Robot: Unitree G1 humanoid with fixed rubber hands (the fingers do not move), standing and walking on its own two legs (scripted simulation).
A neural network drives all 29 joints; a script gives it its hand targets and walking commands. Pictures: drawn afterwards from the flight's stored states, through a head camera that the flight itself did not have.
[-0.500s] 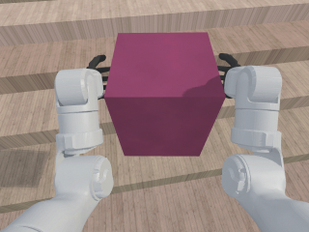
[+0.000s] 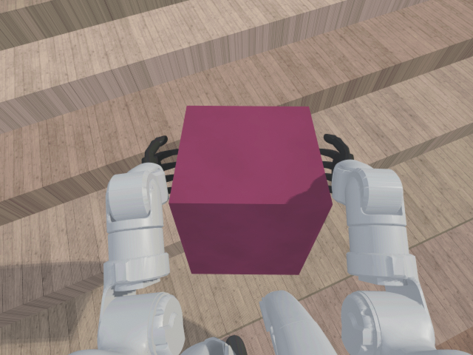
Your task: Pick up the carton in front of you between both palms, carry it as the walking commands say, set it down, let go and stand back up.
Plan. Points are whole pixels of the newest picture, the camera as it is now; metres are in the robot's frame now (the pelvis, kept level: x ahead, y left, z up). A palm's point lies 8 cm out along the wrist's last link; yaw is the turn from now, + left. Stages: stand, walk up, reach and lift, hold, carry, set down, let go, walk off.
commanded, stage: carry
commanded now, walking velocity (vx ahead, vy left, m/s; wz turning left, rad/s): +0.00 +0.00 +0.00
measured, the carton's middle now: (246, 195) +0.36 -0.06 -0.02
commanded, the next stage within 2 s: none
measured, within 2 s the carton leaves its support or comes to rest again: neither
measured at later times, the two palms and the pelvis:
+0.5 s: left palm (101, 133) +0.42 +0.14 +0.14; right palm (303, 97) +0.43 -0.16 +0.14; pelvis +0.08 -0.02 +0.01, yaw +2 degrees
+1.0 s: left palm (104, 146) +0.40 +0.13 +0.14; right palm (311, 107) +0.41 -0.16 +0.14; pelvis +0.06 -0.02 +0.01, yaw +2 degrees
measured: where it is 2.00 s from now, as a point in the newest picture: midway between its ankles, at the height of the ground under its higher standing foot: outside the picture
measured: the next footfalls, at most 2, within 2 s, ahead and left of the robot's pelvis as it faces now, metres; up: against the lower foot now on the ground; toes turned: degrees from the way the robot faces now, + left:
right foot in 0.08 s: +0.09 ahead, -0.11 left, +0.00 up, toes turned -2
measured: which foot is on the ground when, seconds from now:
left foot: down 0.00-1.00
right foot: up 0.00-0.06, down 0.08-1.00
